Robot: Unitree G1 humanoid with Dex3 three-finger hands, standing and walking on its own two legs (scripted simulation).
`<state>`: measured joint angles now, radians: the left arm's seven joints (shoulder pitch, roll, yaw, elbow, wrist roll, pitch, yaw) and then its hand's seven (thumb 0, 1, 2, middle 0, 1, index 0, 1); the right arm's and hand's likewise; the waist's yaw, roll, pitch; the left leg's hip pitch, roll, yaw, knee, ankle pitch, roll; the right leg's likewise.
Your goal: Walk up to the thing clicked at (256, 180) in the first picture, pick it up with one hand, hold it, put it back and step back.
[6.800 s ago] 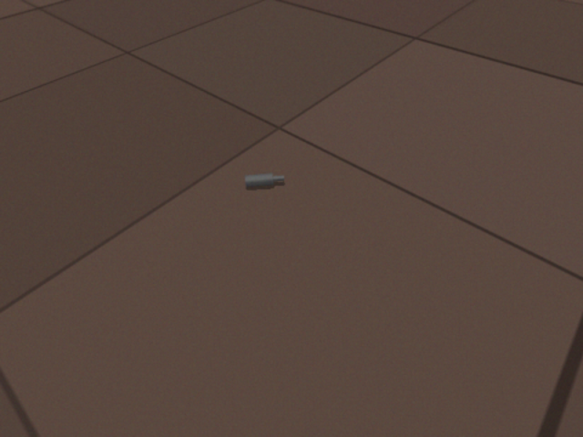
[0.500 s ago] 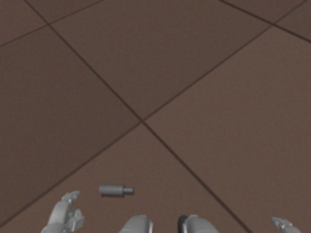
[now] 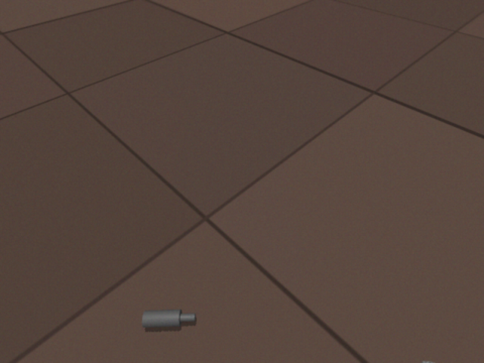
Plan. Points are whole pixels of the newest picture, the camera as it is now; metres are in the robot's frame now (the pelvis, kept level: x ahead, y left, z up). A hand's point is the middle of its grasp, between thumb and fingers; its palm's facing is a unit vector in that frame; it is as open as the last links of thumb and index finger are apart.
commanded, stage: walk up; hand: left
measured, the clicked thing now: (169, 318) +0.45 +0.31 -0.74
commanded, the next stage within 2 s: stand in 0.88 s
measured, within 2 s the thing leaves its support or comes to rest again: neither
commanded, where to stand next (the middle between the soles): +0.10 +0.03 m, yaw +2 degrees
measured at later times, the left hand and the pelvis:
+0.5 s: hand out of the picture +0.08 +0.30 -0.16, palm faces +0.02 -0.93 -0.38, open 7.4 cm; pelvis +0.06 +0.02 -0.02, yaw +3 degrees
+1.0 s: hand out of the picture +0.12 +0.25 -0.14, palm faces -0.03 -0.89 -0.45, open 7.4 cm; pelvis +0.07 -0.02 -0.02, yaw +1 degrees
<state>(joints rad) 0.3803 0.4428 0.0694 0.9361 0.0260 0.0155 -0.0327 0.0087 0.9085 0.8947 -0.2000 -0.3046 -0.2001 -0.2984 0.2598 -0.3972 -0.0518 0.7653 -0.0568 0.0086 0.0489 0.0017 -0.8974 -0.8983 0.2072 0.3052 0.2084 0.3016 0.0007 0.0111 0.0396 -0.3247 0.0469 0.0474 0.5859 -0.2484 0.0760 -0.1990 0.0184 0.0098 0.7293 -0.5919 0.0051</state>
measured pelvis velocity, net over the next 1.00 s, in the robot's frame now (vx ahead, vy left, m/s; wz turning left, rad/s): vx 0.07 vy -0.02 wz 0.02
